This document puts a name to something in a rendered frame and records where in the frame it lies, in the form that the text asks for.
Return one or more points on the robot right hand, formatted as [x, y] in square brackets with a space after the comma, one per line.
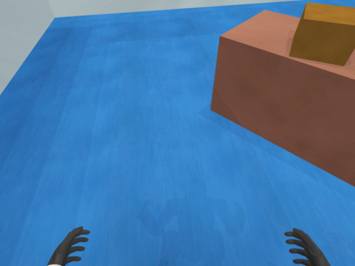
[311, 251]

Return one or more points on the carton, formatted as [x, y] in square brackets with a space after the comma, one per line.
[325, 33]

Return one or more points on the pedestal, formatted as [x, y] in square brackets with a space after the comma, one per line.
[303, 106]

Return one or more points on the robot left hand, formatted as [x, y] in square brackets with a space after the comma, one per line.
[59, 256]

